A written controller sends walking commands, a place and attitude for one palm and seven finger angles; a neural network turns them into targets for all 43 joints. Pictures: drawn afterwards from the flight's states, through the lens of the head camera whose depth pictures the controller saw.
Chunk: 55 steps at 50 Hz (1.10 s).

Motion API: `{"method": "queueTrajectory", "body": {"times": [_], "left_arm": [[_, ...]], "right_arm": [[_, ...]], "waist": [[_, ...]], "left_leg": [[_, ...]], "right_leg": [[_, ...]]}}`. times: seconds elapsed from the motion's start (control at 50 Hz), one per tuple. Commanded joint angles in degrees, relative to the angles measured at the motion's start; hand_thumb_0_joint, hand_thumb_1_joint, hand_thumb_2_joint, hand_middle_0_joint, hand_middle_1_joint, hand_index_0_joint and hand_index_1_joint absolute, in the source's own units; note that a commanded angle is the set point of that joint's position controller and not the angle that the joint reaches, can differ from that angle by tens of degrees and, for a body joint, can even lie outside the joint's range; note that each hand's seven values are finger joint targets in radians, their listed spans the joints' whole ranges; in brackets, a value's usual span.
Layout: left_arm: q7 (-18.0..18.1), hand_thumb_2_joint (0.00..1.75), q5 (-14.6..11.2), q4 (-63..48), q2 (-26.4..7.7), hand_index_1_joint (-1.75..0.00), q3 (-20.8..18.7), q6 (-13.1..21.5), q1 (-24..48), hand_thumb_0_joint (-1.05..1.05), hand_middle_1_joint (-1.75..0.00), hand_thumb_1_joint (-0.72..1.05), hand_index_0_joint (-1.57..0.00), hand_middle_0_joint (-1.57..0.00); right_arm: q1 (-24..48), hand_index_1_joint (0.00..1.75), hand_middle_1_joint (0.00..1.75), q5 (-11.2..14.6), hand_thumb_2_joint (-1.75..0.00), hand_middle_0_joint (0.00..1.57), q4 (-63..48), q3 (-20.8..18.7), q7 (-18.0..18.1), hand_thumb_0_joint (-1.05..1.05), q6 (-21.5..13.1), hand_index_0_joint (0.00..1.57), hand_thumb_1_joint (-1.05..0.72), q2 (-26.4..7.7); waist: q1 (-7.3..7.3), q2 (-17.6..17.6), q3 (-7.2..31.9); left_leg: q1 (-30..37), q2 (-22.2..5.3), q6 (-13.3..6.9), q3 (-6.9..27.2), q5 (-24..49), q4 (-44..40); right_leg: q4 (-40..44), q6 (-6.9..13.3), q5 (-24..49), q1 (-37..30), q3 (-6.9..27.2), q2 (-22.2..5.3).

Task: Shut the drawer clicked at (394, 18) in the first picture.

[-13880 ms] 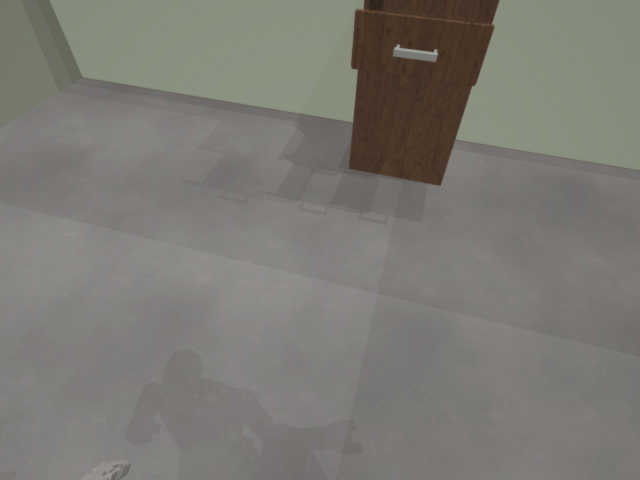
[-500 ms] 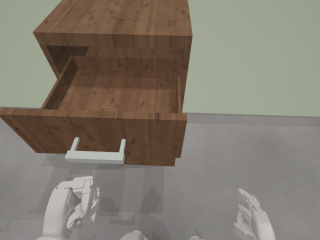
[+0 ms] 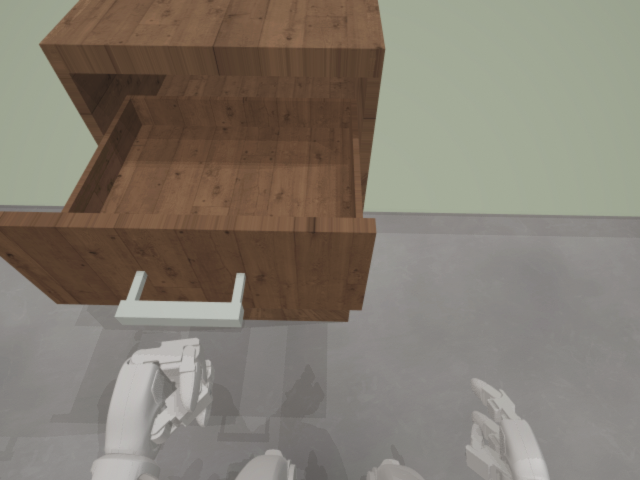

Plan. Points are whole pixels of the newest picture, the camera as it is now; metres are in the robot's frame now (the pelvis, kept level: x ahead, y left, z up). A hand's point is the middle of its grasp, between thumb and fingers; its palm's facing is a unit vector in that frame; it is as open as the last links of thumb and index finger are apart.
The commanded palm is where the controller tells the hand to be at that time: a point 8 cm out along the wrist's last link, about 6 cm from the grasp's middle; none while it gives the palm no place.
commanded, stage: bring the fist close to the handle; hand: left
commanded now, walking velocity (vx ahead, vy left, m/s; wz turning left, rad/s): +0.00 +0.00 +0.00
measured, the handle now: (185, 297) +0.32 +0.18 +0.06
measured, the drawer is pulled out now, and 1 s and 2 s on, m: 0.29 0.25 0.12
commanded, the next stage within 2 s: push the drawer shut in 0.16 s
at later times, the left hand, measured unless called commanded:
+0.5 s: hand (220, 374) +0.23 +0.12 +0.06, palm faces -0.01 -1.00 -0.05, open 3.3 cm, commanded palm +0.21 +0.19 +0.06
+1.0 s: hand (219, 330) +0.28 +0.13 +0.06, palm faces -0.02 -1.00 -0.06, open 2.9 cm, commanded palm +0.27 +0.19 +0.06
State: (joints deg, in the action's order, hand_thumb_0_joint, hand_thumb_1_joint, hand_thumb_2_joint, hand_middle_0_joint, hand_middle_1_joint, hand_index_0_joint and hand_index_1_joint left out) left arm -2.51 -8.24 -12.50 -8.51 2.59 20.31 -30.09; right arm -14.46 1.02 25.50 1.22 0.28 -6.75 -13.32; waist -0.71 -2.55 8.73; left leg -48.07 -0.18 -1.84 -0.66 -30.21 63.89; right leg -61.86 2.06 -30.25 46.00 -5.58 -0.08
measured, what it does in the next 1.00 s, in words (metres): stands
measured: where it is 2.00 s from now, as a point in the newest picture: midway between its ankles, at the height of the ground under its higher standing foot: outside the picture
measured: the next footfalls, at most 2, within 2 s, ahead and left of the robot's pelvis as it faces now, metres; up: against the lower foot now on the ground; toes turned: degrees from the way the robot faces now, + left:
none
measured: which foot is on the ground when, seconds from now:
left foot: down 0.00-1.00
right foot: down 0.00-1.00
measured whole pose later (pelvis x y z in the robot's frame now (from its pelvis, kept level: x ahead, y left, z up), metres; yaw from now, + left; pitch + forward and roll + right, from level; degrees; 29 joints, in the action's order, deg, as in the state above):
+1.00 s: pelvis -0.01 -0.01 +0.00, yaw +1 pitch +14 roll -1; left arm -4.8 -10.3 6.8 -11.7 -2.0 20.1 -6.6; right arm -12.7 1.5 30.9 1.9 1.5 -6.7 -14.8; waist -1.4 -2.4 7.0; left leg -47.9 -0.4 -0.7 0.4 -28.1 61.9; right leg -60.3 3.2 -28.7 45.8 -6.5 0.2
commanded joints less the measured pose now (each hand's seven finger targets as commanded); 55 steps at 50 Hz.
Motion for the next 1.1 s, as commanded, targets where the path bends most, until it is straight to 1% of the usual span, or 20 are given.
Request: {"method": "queueTrajectory", "body": {"times": [0.0,0.04,0.1,0.24,0.36,0.46,0.5,0.54,0.64,0.7,0.72,0.74,0.78,0.84,0.86,0.88,0.92,1.0,1.02,1.08], "left_arm": [[0.74,0.9,0.63,-11.54,-2.99,-1.6,-1.21,3.83,-0.64,0.0,-1.6,0.9,-1.4,-1.4],[1.21,0.9,0.72,-12.3,-3.94,-1.6,-1.83,4.32,1.48,0.0,-1.6,0.9,-1.4,-1.4],[1.84,0.9,0.65,-13.37,-5.11,-1.6,-3.34,5.34,0.63,0.0,-1.6,0.9,-1.4,-1.4],[0.36,0.9,-0.6,-10.38,-4.47,-1.6,-3.65,4.38,-0.54,0.0,-1.6,0.9,-1.4,-1.4],[-0.47,0.9,-0.94,-8.96,-5.22,-1.6,-3.69,4.73,8.41,0.0,-1.6,0.9,-1.4,-1.4],[0.0,0.9,-1.61,-7.13,-6.65,-1.6,-6.3,4.77,10.36,0.0,-1.6,0.9,-1.4,-1.4],[0.29,0.9,-1.76,-5.0,-8.78,-1.6,-8.85,3.91,11.37,0.0,-1.6,0.9,-1.4,-1.4],[-0.1,0.9,-1.97,-3.42,-8.22,-1.6,-8.51,3.1,13.47,0.0,-1.6,0.9,-1.4,-1.4],[-0.95,0.9,-2.85,-1.85,-7.14,-1.6,-7.55,3.06,18.9,0.0,-1.6,0.9,-1.4,-1.4],[-0.68,0.9,-2.57,0.55,-7.61,-1.6,-7.67,3.77,22.87,0.0,-1.6,0.9,-1.4,-1.4],[-0.89,0.9,-2.68,0.42,-6.51,-1.6,-6.7,4.14,24.73,0.0,-1.6,0.9,-1.4,-1.4],[-0.73,0.9,-2.7,1.47,-8.29,-1.6,-8.47,4.32,25.96,0.0,-1.6,0.9,-1.4,-1.4],[-0.98,0.9,-2.59,2.04,-7.35,-1.6,-7.43,4.74,28.17,0.0,-1.6,0.9,-1.4,-1.4],[-1.0,0.9,-2.75,3.92,-9.06,-1.6,-9.11,4.45,31.06,0.0,-1.6,0.9,-1.4,-1.4],[-1.14,0.9,-2.86,5.18,-8.96,-1.6,-9.34,4.12,31.38,0.0,-1.6,0.9,-1.4,-1.4],[-1.17,0.9,-2.88,5.58,-8.94,-1.6,-8.96,4.01,33.81,0.0,-1.6,0.9,-1.4,-1.4],[-1.09,0.9,-2.75,6.84,-8.42,-1.6,-8.64,3.63,35.51,0.0,-1.6,0.9,-1.4,-1.4],[-0.78,0.9,-3.03,10.57,-9.16,-1.6,-9.26,2.96,40.98,0.0,-1.6,0.9,-1.4,-1.4],[-0.78,0.9,-3.15,11.92,-9.23,-1.6,-9.99,2.88,41.11,0.0,-1.6,0.9,-1.4,-1.4],[-0.78,0.9,-3.12,13.72,-9.63,-1.6,-10.46,2.92,44.63,0.0,-1.6,0.9,-1.4,-1.4]], "right_arm": [[3.31,0.3,0.3,0.01,-0.9,0.2,-9.86,-3.2,0.73,0.0,-2.72,0.2,-0.9,-6.72],[3.09,0.3,0.3,-0.1,-0.9,0.2,-9.93,-3.05,0.82,0.0,-2.58,0.2,-0.9,-6.71],[2.94,0.3,0.3,-0.25,-0.9,0.2,-9.95,-3.02,0.93,0.0,-2.52,0.2,-0.9,-6.48],[3.21,0.3,0.3,0.23,-0.9,0.2,-9.66,-2.97,0.91,0.0,-2.07,0.2,-0.9,-6.49],[2.64,0.3,0.3,0.01,-0.9,0.2,-8.52,-2.66,1.52,0.0,-2.75,0.2,-0.9,-7.11],[2.65,0.3,0.3,-0.03,-0.9,0.2,-7.95,-2.65,1.42,0.0,-3.18,0.2,-0.9,-7.11],[2.52,0.3,0.3,0.05,-0.9,0.2,-7.48,-2.68,1.44,0.0,-2.8,0.2,-0.9,-7.41],[2.29,0.3,0.3,0.18,-0.9,0.2,-7.36,-2.65,1.4,0.0,-2.56,0.2,-0.9,-7.41],[2.48,0.3,0.3,0.36,-0.9,0.2,-6.21,-2.49,1.53,0.0,-2.96,0.2,-0.9,-7.71],[2.57,0.3,0.3,0.27,-0.9,0.2,-4.96,-2.53,1.76,0.0,-3.26,0.2,-0.9,-8.08],[2.71,0.3,0.3,0.19,-0.9,0.2,-4.75,-2.5,1.68,0.0,-3.46,0.2,-0.9,-7.93],[2.57,0.3,0.3,0.19,-0.9,0.2,-4.27,-2.64,1.79,0.0,-3.5,0.2,-0.9,-8.12],[2.71,0.3,0.3,0.19,-0.9,0.2,-3.88,-2.68,1.76,0.0,-3.71,0.2,-0.9,-8.11],[2.9,0.3,0.3,0.26,-0.9,0.2,-3.1,-2.69,1.78,0.0,-3.49,0.2,-0.9,-8.33],[3.25,0.3,0.3,0.32,-0.9,0.2,-3.07,-2.56,1.77,0.0,-3.38,0.2,-0.9,-8.22],[3.39,0.3,0.3,0.44,-0.9,0.2,-2.86,-2.48,1.83,0.0,-3.33,0.2,-0.9,-8.21],[3.61,0.3,0.3,0.45,-0.9,0.2,-2.48,-2.33,1.84,0.0,-3.15,0.2,-0.9,-8.18],[3.66,0.3,0.3,0.54,-0.9,0.2,-1.6,-2.27,2.0,0.0,-2.83,0.2,-0.9,-8.5],[3.56,0.3,0.3,0.52,-0.9,0.2,-1.45,-2.31,1.99,0.0,-2.71,0.2,-0.9,-8.48],[3.72,0.3,0.3,0.65,-0.9,0.2,-1.17,-2.26,2.02,0.0,-2.47,0.2,-0.9,-8.45]], "waist": [[-0.94,1.93,8.63],[-1.24,2.01,8.87],[-0.45,1.75,10.77],[-0.98,1.75,9.06],[-2.68,2.99,8.06],[-1.22,1.14,11.31],[-0.89,2.04,11.81],[-1.62,3.21,11.48],[-2.32,1.66,10.21],[-3.1,3.44,9.42],[-3.11,2.35,10.51],[-2.86,2.5,10.73],[-2.99,2.58,11.93],[-2.87,2.41,13.03],[-2.41,1.75,12.59],[-3.0,2.62,12.26],[-2.72,0.66,12.63],[-3.32,3.27,11.97],[-2.89,3.48,12.31],[-2.8,2.09,12.4]], "left_leg": [[7.08,-0.35,0.58,3.41,15.17,-9.49],[6.71,-0.25,0.51,3.3,13.58,-9.09],[6.42,-0.06,0.39,2.98,14.08,-8.64],[5.36,0.19,0.36,2.22,13.27,-8.4],[4.22,0.14,0.13,2.47,11.63,-7.17],[4.65,0.39,0.21,1.88,12.98,-7.47],[4.03,0.43,0.22,1.5,13.8,-7.55],[4.02,0.42,0.19,1.24,14.24,-7.65],[5.22,0.43,0.21,1.42,14.28,-8.41],[5.08,0.21,0.07,1.82,13.47,-8.26],[5.57,0.34,0.04,1.75,13.16,-8.35],[5.18,0.25,0.16,1.72,13.0,-8.29],[5.99,0.3,0.05,1.81,13.54,-8.42],[6.41,0.32,0.07,1.7,13.55,-8.88],[6.0,0.43,0.16,1.56,12.87,-9.2],[6.04,0.43,0.07,1.72,12.29,-9.31],[7.36,0.37,0.08,1.87,12.78,-9.99],[7.03,0.17,-0.05,2.2,11.59,-10.61],[7.07,0.26,0.05,2.18,11.62,-10.91],[7.9,0.28,0.22,2.07,11.43,-11.44]], "right_leg": [[8.03,-0.48,13.68,-5.55,2.04,0.67],[8.17,-0.52,12.46,-5.24,2.5,0.6],[8.18,-0.38,12.97,-6.55,3.15,0.64],[9.74,-0.64,13.43,-7.65,4.01,0.44],[10.55,-0.97,11.28,-6.26,5.09,0.14],[10.7,-0.93,12.82,-8.98,5.92,-0.14],[11.1,-1.03,14.08,-10.75,6.36,-0.23],[11.72,-1.52,15.95,-11.49,6.87,-0.52],[12.17,-1.4,15.98,-10.66,6.21,-0.53],[12.4,-1.44,14.39,-9.15,6.11,-0.39],[12.27,-1.45,13.99,-9.13,6.1,-0.45],[12.26,-1.4,13.54,-9.46,6.36,-0.51],[11.97,-1.41,14.22,-9.44,6.12,-0.54],[12.22,-1.41,14.29,-10.32,6.14,-0.54],[12.73,-1.36,13.1,-10.65,6.49,-0.63],[13.02,-1.44,12.32,-10.32,6.59,-0.64],[12.74,-1.15,12.7,-9.82,5.91,-0.43],[13.57,-1.38,11.09,-9.61,5.84,-0.39],[13.58,-1.38,11.26,-10.15,5.89,-0.39],[13.7,-1.23,11.01,-9.91,5.72,-0.42]]}}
